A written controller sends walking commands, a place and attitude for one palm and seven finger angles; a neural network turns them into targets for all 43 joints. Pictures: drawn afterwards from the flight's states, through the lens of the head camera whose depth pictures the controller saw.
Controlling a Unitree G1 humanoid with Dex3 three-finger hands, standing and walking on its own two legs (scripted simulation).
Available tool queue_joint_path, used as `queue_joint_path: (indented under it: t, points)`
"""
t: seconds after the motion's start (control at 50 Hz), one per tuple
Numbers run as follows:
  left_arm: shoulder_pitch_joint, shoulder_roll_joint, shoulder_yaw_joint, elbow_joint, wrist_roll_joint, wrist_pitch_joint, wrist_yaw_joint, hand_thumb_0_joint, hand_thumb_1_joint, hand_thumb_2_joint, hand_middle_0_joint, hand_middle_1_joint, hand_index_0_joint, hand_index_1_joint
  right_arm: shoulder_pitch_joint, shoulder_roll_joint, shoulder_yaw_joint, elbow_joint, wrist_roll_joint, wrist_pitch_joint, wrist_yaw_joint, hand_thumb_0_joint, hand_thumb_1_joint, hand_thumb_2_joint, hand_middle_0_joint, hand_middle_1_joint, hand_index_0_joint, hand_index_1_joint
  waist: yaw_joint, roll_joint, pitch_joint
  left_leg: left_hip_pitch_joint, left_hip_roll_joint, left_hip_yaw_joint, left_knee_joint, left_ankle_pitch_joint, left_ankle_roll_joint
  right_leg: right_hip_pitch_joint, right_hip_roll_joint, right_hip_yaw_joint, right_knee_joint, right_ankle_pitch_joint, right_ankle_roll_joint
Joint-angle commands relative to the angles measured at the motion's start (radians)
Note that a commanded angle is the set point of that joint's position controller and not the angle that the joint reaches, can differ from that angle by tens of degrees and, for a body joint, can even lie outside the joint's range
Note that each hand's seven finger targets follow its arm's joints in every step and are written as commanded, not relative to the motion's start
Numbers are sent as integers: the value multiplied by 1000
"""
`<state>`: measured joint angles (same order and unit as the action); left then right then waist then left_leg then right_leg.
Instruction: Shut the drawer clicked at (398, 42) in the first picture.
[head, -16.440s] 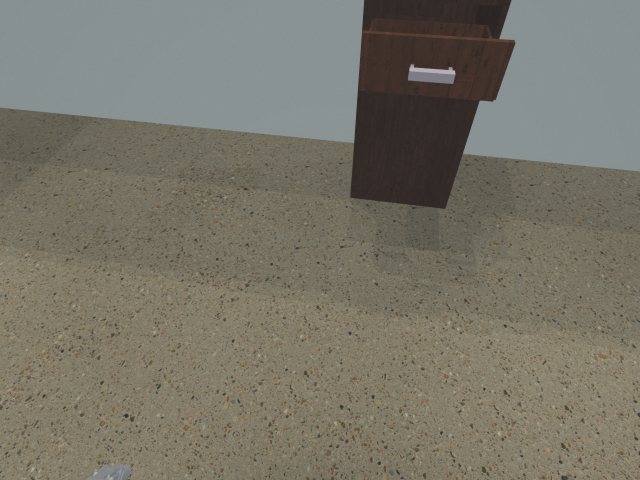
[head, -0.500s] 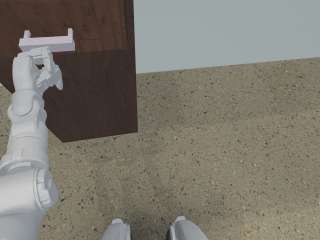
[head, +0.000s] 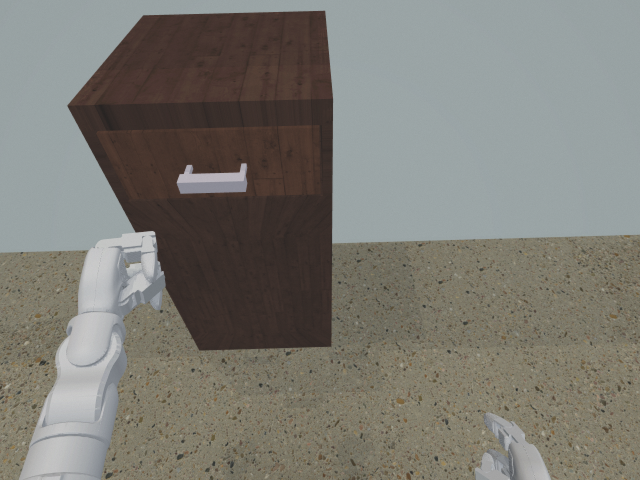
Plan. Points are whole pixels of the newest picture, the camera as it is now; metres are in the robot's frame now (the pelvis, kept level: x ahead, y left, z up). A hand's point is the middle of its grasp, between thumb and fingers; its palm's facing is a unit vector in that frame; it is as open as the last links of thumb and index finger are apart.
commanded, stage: draw the hand back to the body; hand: left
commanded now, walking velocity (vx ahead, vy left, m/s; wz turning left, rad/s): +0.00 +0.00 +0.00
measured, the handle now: (214, 175) +0.63 +0.24 +0.02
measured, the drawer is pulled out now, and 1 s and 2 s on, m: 0.00 0.00 0.00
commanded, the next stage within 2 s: step back with the hand held close in 0.72 s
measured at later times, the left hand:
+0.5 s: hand (63, 363) +0.19 +0.23 +0.17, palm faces +0.40 -0.85 -0.36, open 3.3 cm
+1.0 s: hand (36, 369) +0.18 +0.24 +0.18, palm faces +0.39 -0.81 -0.43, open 3.3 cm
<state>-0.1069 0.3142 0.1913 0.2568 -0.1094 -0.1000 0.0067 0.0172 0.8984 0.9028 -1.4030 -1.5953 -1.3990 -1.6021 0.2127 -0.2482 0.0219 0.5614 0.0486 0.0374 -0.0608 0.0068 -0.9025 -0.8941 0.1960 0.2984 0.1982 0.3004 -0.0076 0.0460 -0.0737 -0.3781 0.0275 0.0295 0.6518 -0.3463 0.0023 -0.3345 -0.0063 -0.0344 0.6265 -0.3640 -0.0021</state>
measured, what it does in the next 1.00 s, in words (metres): stands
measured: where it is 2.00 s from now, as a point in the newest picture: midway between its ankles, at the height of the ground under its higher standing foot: outside the picture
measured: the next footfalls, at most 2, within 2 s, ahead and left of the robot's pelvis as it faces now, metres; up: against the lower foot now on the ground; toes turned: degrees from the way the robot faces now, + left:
none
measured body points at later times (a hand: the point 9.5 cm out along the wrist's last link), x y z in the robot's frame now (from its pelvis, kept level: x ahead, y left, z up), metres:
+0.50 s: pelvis -0.01 -0.01 +0.02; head -0.03 -0.04 +0.47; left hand +0.16 +0.27 +0.19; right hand +0.18 -0.23 -0.07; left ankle -0.01 +0.12 -0.72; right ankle -0.03 -0.12 -0.72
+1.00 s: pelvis -0.01 +0.00 +0.02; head -0.01 -0.02 +0.47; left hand +0.15 +0.29 +0.20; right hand +0.18 -0.23 -0.06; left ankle -0.01 +0.12 -0.72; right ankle -0.03 -0.12 -0.72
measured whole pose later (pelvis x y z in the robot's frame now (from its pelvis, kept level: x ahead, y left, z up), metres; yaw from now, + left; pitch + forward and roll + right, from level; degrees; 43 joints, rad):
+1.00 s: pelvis -0.01 +0.00 +0.02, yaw +0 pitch -2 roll -1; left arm 0.55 0.33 0.34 -0.45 -0.06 -0.16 0.10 0.02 0.89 0.90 -1.41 -1.59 -1.40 -1.60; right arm 0.18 -0.23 0.01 0.58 -0.01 -0.04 -0.06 0.01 -0.90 -0.89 0.20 0.30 0.20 0.30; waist 0.02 0.07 0.01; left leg -0.17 0.03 0.02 0.44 -0.23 0.00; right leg -0.11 0.01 -0.05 0.36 -0.23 0.00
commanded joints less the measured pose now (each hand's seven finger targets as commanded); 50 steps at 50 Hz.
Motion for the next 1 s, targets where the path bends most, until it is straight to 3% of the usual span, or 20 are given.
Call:
queue_joint_path:
  t: [0.0,0.1,0.14,0.16,0.22,0.28,0.34,0.4,0.52,0.58,0.64,0.72,0.74,0.82,0.84,0.86,0.88,0.9,0.94,0.98]
  points:
    - [-229,205,77,-314,23,-30,80,0,900,900,-1400,-1600,-1400,-1600,-114,-109,-25,-128,-4,-52,-28,0,-900,-900,200,300,200,300,5,-25,-113,193,-22,-9,-178,221,33,113,12,14,-176,281,-19]
    - [-87,171,65,-451,29,-23,96,0,900,900,-1400,-1600,-1400,-1600,-147,-95,-13,-121,-18,-86,-29,0,-900,-900,200,300,200,300,25,26,-73,273,-23,-10,-242,246,29,174,10,10,-238,284,-21]
    - [-23,174,75,-486,28,-22,96,0,900,900,-1400,-1600,-1400,-1600,-156,-99,-16,-116,-24,-97,-28,0,-900,-900,200,300,200,300,29,-29,-52,285,-22,-9,-258,250,32,187,17,11,-267,280,-18]
    - [8,164,74,-512,28,-22,96,0,900,900,-1400,-1600,-1400,-1600,-160,-94,-13,-115,-26,-100,-28,0,-900,-900,200,300,200,300,31,7,-39,295,-23,-6,-267,255,31,196,13,13,-273,285,-18]
    - [103,165,94,-598,31,-27,98,0,900,900,-1400,-1600,-1400,-1600,-163,-90,-14,-113,-35,-114,-25,0,-900,-900,200,300,200,300,41,15,-41,321,-23,-8,-283,283,29,226,13,9,-285,309,-18]
    - [199,175,122,-687,30,-36,96,0,900,900,-1400,-1600,-1400,-1600,-167,-85,-16,-116,-42,-127,-21,0,-900,-900,200,300,200,300,49,17,-23,329,-26,-6,-291,295,28,242,12,10,-305,320,-17]
    - [329,190,162,-741,30,-40,94,0,900,900,-1400,-1600,-1400,-1600,-173,-83,-25,-114,-48,-137,-18,0,-900,-900,200,300,200,300,60,-28,-4,330,-27,0,-286,316,30,246,17,11,-327,333,-12]
    - [399,177,167,-826,30,-52,96,0,900,900,-1400,-1600,-1400,-1600,-174,-76,-26,-118,-49,-150,-16,0,-900,-900,200,300,200,300,61,20,25,327,-25,-1,-288,287,27,232,11,12,-332,294,-11]
    - [581,191,215,-946,33,-75,105,0,900,900,-1400,-1600,-1400,-1600,-165,-71,-34,-123,-50,-188,-23,0,-900,-900,200,300,200,300,75,2,31,328,-22,-1,-273,288,27,226,12,12,-337,292,-9]
    - [548,149,176,-882,38,-70,104,0,900,900,-1400,-1600,-1400,-1600,-152,-76,-37,-104,-49,-192,-30,0,-900,-900,200,300,200,300,54,-37,112,312,-19,-6,-286,219,29,171,14,11,-360,199,-5]
    - [515,162,184,-877,43,-72,110,0,900,900,-1400,-1600,-1400,-1600,-149,-80,-40,-96,-50,-201,-38,0,-900,-900,200,300,200,300,56,-25,110,322,-23,-4,-282,209,32,162,12,15,-369,181,-5]
    - [528,170,196,-894,43,-78,116,0,900,900,-1400,-1600,-1400,-1600,-152,-75,-38,-99,-54,-208,-40,0,-900,-900,200,300,200,300,71,-27,50,330,-24,-6,-276,253,35,211,3,18,-342,236,-8]
    - [523,182,201,-909,45,-77,116,0,900,900,-1400,-1600,-1400,-1600,-157,-78,-38,-98,-54,-212,-41,0,-900,-900,200,300,200,300,74,1,47,334,-25,-6,-274,262,31,214,7,22,-347,247,-10]
    - [543,170,201,-899,42,-70,117,0,900,900,-1400,-1600,-1400,-1600,-155,-69,-33,-98,-56,-210,-38,0,-900,-900,200,300,200,300,77,2,61,320,-23,-10,-279,287,26,230,8,13,-330,281,-11]
    - [362,341,374,-979,47,-125,125,0,900,900,-1400,-1600,-1400,-1600,-138,-81,-21,-147,-47,-182,-28,0,-900,-900,200,300,200,300,33,38,186,241,-16,-24,-276,204,36,127,-30,85,-399,289,-9]
    - [522,228,293,-880,49,-127,113,0,900,900,-1400,-1600,-1400,-1600,-149,-75,-37,-114,-55,-164,-26,0,-900,-900,200,300,200,300,34,-40,155,224,-12,-36,-244,214,41,112,-52,88,-399,286,-9]
    - [622,174,255,-834,51,-120,103,0,900,900,-1400,-1600,-1400,-1600,-138,-77,-45,-118,-57,-143,-18,0,-900,-900,200,300,200,300,31,-68,122,245,-6,-31,-233,259,42,117,-56,85,-390,323,-8]
    - [641,155,226,-861,52,-123,97,0,900,900,-1400,-1600,-1400,-1600,-135,-85,-51,-125,-58,-127,-11,0,-900,-900,200,300,200,300,23,-53,91,246,-2,-25,-229,291,40,129,-59,77,-373,359,-5]
    - [671,170,239,-899,53,-133,98,0,900,900,-1400,-1600,-1400,-1600,-140,-90,-60,-135,-62,-106,-11,0,-900,-900,200,300,200,300,21,-3,30,248,1,-20,-240,367,38,166,-53,52,-334,433,1]
    - [712,178,249,-911,51,-131,103,0,900,900,-1400,-1600,-1400,-1600,-134,-87,-67,-149,-56,-87,-9,0,-900,-900,200,300,200,300,18,-1,-35,254,12,-20,-239,445,37,199,-50,37,-294,492,7]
